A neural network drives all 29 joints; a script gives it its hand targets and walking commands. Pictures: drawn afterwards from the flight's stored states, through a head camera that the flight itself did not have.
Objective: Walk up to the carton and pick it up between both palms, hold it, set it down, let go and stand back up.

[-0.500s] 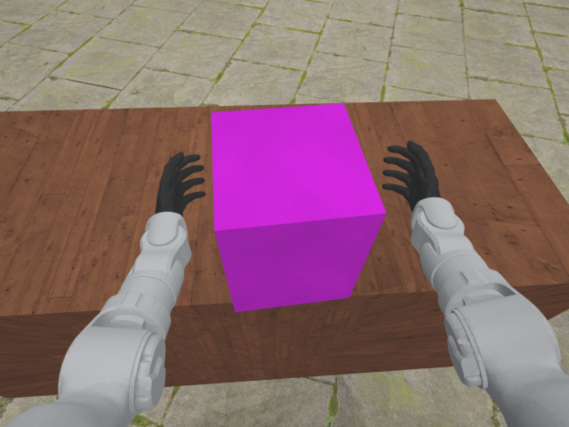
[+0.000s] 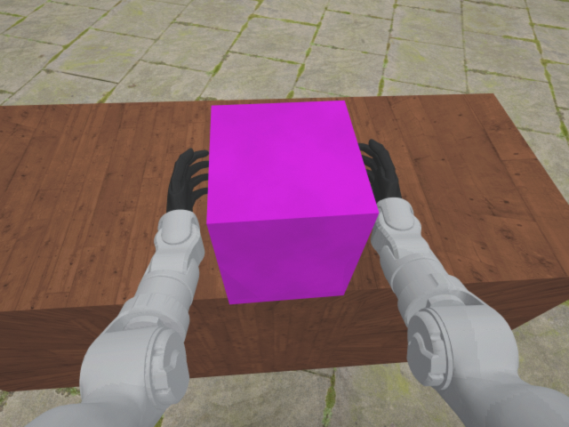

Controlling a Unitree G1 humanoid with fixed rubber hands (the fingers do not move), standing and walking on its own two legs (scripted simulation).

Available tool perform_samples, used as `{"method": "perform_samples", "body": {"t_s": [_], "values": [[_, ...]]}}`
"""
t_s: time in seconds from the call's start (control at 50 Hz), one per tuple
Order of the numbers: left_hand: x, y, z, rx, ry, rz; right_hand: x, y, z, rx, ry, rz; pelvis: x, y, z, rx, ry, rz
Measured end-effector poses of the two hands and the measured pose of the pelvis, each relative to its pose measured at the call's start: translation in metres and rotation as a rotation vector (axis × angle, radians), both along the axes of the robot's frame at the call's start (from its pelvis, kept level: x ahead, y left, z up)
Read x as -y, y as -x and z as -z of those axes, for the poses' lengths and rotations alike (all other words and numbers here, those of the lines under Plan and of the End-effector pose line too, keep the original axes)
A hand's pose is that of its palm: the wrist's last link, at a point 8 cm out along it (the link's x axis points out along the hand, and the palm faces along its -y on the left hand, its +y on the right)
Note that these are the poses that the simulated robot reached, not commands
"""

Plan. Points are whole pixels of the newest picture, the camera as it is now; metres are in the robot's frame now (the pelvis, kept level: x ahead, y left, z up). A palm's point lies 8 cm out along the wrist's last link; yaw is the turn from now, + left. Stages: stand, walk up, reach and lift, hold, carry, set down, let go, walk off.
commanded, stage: reach and lift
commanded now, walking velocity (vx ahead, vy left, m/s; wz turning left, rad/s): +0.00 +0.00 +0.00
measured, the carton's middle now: (283, 208) +0.43 +0.06 +0.01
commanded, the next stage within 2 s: none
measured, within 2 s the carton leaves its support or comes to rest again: leaves its support in 1.76 s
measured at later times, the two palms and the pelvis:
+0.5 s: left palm (187, 211) +0.38 +0.20 +0.06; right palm (390, 209) +0.41 -0.09 +0.07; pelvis +0.01 +0.01 +0.01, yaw -1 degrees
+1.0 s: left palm (187, 212) +0.37 +0.20 +0.06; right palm (390, 210) +0.41 -0.09 +0.07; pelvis +0.01 +0.00 +0.01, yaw +0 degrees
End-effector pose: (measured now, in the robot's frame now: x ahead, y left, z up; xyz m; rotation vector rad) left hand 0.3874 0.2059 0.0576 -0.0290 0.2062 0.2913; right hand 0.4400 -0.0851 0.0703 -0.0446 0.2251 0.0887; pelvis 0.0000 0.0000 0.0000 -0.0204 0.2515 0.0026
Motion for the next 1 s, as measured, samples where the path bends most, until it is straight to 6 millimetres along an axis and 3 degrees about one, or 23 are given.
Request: {"method": "perform_samples", "body": {"t_s": [0.34,1.0], "values": [[0.01,0.01,-0.003,-0.022,-0.045,0.023,0.008,0.028,0.0,0.044,0.044,0.051,-0.007,-0.009,-0.01,0.15,-0.007,0.014],[0.011,0.013,-0.002,-0.029,-0.031,0.011,0.008,0.027,0.0,0.046,0.056,0.042,0.0,-0.012,-0.011,0.165,-0.015,0.0]]}}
